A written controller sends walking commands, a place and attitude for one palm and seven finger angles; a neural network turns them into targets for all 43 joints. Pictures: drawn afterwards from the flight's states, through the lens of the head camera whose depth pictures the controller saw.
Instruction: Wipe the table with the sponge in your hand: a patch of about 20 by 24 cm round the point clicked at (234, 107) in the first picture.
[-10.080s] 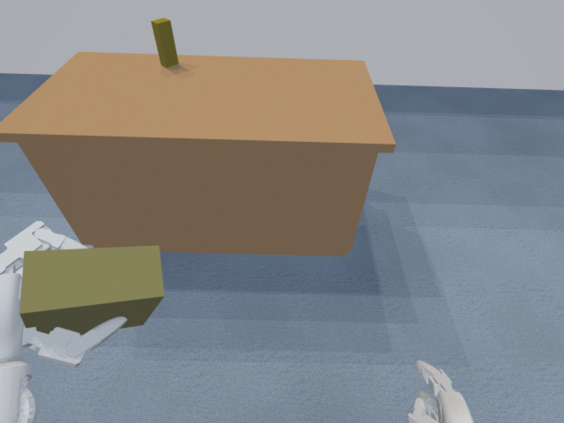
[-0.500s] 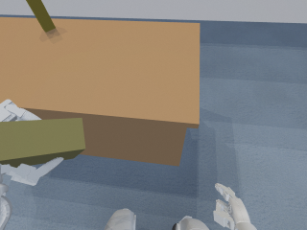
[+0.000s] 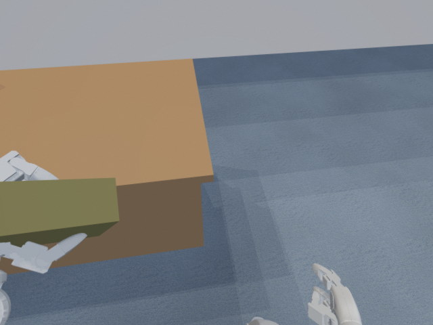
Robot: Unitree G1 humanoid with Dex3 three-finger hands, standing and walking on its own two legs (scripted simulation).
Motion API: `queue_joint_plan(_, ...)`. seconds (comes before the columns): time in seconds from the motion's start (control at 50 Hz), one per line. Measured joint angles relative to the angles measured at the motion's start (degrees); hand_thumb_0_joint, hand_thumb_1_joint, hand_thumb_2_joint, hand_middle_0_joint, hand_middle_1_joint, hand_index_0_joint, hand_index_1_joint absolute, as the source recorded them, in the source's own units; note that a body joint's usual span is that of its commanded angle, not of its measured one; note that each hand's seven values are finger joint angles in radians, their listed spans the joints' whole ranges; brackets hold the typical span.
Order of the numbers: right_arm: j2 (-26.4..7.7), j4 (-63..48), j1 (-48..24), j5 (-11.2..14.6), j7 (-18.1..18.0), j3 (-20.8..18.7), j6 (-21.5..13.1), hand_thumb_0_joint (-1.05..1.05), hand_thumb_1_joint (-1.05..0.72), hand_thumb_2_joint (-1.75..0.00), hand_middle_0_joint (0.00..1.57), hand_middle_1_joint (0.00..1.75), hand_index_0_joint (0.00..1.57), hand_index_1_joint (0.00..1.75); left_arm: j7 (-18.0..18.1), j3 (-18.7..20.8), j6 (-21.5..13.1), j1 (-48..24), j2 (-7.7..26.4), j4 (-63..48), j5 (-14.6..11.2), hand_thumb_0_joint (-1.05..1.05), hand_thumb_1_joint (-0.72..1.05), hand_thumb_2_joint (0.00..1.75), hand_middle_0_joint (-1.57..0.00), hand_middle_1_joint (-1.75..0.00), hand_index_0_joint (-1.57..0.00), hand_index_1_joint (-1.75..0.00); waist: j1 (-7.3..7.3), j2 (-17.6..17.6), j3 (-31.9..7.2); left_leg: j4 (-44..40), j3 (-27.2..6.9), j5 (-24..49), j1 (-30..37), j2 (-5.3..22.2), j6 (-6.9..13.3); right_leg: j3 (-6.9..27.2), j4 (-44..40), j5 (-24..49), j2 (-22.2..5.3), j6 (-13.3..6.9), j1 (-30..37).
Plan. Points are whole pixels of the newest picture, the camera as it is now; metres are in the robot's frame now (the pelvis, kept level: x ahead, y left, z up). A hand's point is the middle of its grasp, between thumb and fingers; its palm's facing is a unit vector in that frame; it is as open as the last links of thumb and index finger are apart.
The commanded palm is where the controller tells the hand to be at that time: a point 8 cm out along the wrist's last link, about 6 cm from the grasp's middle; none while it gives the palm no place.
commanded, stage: turn to face it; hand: left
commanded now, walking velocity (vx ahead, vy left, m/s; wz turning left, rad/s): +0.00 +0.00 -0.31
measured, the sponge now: (75, 213) +0.22 +0.22 +0.16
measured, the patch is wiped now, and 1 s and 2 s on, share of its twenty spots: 0.00 0.00 0.00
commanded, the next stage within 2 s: take the last steps up to it in 0.16 s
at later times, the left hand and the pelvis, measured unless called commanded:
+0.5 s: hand (92, 228) +0.19 +0.18 +0.17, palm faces +0.26 -0.84 -0.47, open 9.8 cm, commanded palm +0.15 +0.23 +0.19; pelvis -0.04 -0.03 +0.01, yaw -6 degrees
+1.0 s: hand (67, 197) +0.23 +0.23 +0.17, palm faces +0.34 -0.81 -0.48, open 9.8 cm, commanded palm +0.18 +0.27 +0.19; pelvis +0.00 +0.00 +0.00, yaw -5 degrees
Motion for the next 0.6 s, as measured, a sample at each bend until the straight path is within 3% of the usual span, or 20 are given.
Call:
queue_joint_plan(0.06,1.6,0.2,0.8,-0.1,0.6,1.5,-1.9,0.01,-0.91,-0.90,0.20,0.30,0.20,0.30,0.4,0.1,0.0,-1.0,0.2,0.8,0.2,0.00,-0.47,1.00,-0.78,-1.34,-0.77,-1.35,-0.09,1.8,0.9,3.4,0.8,-1.6,-1.0,2.9,-1.6,-1.8,-11.6,3.8,-1.8,0.2,6.4)
queue_joint_plan(0.1,1.8,1.1,0.3,-0.1,0.8,2.0,-2.6,0.01,-0.91,-0.90,0.20,0.30,0.21,0.30,0.4,0.0,-0.5,-2.9,0.3,1.6,0.6,0.00,-0.47,1.00,-0.78,-1.34,-0.77,-1.35,-0.91,3.6,2.5,7.9,-0.3,-2.8,-3.1,5.1,-1.7,-3.3,-14.1,9.2,-0.5,-2.5,7.4)
queue_joint_plan(0.16,1.4,3.5,-1.3,0.0,0.9,1.8,-1.4,0.01,-0.91,-0.90,0.20,0.30,0.21,0.30,0.2,-0.5,-0.6,-3.5,-0.3,1.8,0.0,0.00,-0.47,1.00,-0.78,-1.34,-0.77,-1.35,-2.40,3.1,3.9,21.3,-4.8,-9.7,-8.8,1.4,-0.6,-2.8,-13.3,8.9,0.0,-5.8,5.8)
queue_joint_plan(0.22,0.3,4.6,-2.1,-0.4,0.5,1.2,0.1,0.01,-0.91,-0.90,0.20,0.30,0.21,0.30,0.4,-0.2,-0.9,0.7,-0.4,-0.3,-0.5,0.00,-0.47,1.00,-0.78,-1.34,-0.77,-1.35,-3.98,1.6,4.2,28.2,-5.5,-8.8,-11.8,-2.1,-0.4,-1.0,-17.0,11.6,0.5,-6.3,5.9)
queue_joint_plan(0.34,-2.6,4.8,-0.6,-0.6,-1.1,-1.2,0.5,0.01,-0.91,-0.90,0.20,0.30,0.20,0.30,0.5,1.1,-2.2,5.8,2.3,-2.7,-0.3,0.00,-0.47,1.00,-0.78,-1.34,-0.78,-1.35,-4.93,-0.5,2.0,15.4,-3.7,-7.7,-8.6,-5.0,0.9,1.0,-23.3,16.3,1.2,-6.7,6.1)
queue_joint_plan(0.44,-5.0,5.0,1.2,-0.5,-2.0,-2.6,0.1,0.01,-0.91,-0.90,0.20,0.30,0.20,0.30,1.0,0.7,-1.9,5.2,2.1,-1.2,0.4,0.00,-0.47,1.01,-0.78,-1.34,-0.78,-1.35,-5.44,-0.2,-0.6,-2.6,-3.5,-4.4,-0.8,-5.8,3.6,-0.1,-24.8,17.5,1.7,-6.0,6.2)
queue_joint_plan(0.5,-4.8,5.1,2.2,-0.8,-2.6,-2.8,-0.2,0.01,-0.91,-0.90,0.20,0.30,0.20,0.30,0.9,-0.2,-2.0,4.3,0.9,0.6,1.1,0.00,-0.47,1.01,-0.78,-1.34,-0.78,-1.35,-4.61,-0.5,-1.2,-4.1,-3.3,2.1,0.4,-5.9,4.9,-0.3,-21.1,9.5,1.4,-4.2,6.1)
queue_joint_plan(0.56,-4.0,4.8,3.8,-0.9,-2.9,-2.6,-1.6,0.01,-0.91,-0.90,0.20,0.30,0.20,0.30,0.7,-0.6,-1.9,3.8,0.2,2.2,1.9,0.00,-0.47,1.01,-0.78,-1.34,-0.78,-1.35,-4.46,0.5,-2.9,-2.3,-4.3,1.2,-0.3,-5.6,5.0,-1.9,-15.5,4.5,0.1,-2.5,6.7)
queue_joint_plan(0.6,-3.1,5.0,4.4,-1.0,-2.8,-2.0,-2.8,0.01,-0.91,-0.90,0.20,0.30,0.20,0.30,0.9,-0.5,-2.3,3.4,0.0,3.0,2.0,0.00,-0.47,1.01,-0.78,-1.34,-0.78,-1.35,-3.97,0.8,-4.1,-0.2,-4.7,-0.1,-1.3,-5.8,4.5,-2.2,-17.7,3.9,-1.2,-2.4,9.6)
